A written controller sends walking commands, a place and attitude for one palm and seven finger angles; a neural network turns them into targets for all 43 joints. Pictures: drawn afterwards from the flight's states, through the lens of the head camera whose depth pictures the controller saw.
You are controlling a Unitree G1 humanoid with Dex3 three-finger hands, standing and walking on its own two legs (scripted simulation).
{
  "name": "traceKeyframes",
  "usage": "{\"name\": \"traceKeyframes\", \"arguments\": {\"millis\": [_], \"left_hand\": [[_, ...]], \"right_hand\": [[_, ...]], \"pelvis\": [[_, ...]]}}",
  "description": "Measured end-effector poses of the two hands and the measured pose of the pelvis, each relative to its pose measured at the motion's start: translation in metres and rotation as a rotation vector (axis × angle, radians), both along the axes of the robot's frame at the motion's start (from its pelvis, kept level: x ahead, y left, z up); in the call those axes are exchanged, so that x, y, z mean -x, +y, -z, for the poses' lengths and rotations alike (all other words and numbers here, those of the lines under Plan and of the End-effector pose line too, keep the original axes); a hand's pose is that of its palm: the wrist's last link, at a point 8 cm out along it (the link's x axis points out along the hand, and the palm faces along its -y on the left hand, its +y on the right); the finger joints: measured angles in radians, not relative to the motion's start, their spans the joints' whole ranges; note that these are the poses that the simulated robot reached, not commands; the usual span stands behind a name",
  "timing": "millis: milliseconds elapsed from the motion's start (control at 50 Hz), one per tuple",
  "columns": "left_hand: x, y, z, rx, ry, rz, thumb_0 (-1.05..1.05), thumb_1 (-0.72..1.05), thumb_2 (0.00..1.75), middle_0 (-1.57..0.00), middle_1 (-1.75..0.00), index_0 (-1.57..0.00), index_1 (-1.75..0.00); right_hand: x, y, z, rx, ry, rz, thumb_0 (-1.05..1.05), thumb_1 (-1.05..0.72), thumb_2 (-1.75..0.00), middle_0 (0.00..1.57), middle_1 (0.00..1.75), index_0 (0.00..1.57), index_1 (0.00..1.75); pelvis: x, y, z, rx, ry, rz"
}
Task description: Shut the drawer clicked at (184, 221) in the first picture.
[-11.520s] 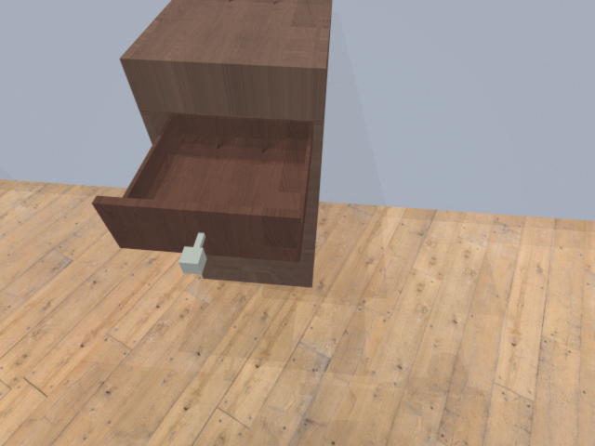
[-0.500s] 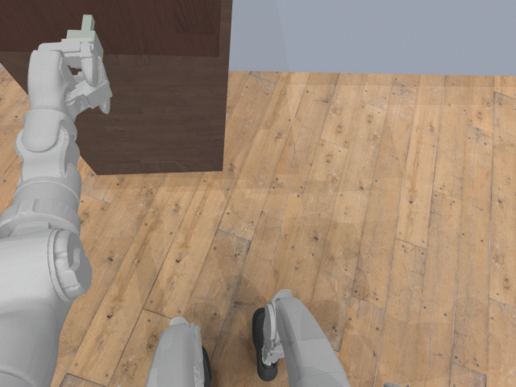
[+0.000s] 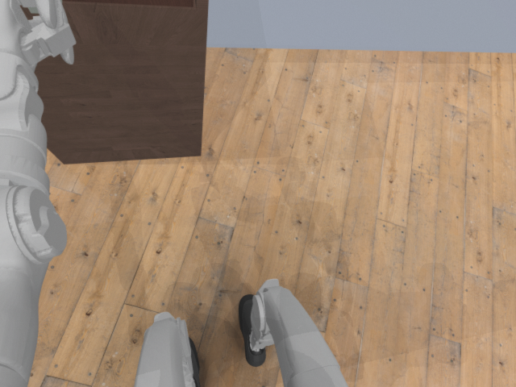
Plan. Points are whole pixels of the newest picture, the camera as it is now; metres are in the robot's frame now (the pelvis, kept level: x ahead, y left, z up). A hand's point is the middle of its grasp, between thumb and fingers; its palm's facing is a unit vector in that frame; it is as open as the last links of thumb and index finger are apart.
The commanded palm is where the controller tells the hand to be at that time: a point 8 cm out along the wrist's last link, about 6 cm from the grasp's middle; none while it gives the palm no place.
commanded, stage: push the drawer shut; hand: left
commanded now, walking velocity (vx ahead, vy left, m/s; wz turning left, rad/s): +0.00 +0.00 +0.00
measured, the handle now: out of the picture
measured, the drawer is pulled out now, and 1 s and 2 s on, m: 0.00 0.00 0.00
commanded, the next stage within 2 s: pull the fist back off the drawer in 0.24 s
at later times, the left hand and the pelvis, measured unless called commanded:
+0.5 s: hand (55, 23) +0.60 +0.17 +0.06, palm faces -0.01 -1.00 -0.04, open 3.3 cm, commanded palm +0.61 +0.17 +0.06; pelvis -0.02 -0.01 -0.02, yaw +0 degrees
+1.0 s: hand (56, 37) +0.58 +0.17 +0.06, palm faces +0.00 -1.00 -0.03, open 3.3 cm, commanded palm +0.55 +0.19 +0.06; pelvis +0.00 +0.01 +0.01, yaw -1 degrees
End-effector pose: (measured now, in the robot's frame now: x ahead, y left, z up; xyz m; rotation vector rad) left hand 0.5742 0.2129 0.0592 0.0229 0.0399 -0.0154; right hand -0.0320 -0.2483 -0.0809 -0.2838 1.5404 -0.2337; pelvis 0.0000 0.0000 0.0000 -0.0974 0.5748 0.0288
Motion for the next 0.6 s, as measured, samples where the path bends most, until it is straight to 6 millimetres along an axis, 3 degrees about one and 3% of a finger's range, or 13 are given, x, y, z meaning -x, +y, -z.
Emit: {"name": "traceKeyframes", "arguments": {"millis": [380, 600], "left_hand": [[-0.006, 0.01, -0.001, -0.018, 0.012, -0.007, 0.05, 0.62, 0.95, -1.4, -1.6, -1.4, -1.6], [-0.005, 0.009, -0.002, -0.012, 0.004, -0.005, 0.07, 0.65, 0.92, -1.4, -1.6, -1.4, -1.6]], "right_hand": [[0.023, -0.004, 0.001, 0.031, 0.03, -0.014, 0.0, -0.9, -0.89, 0.2, 0.3, 0.2, 0.3], [0.043, 0.001, 0.002, 0.031, 0.027, 0.008, 0.0, -0.91, -0.89, 0.2, 0.3, 0.2, 0.3]], "pelvis": [[0.017, -0.006, 0.012, 0.016, 0.029, -0.019], [0.028, -0.005, 0.018, 0.02, 0.028, -0.008]]}}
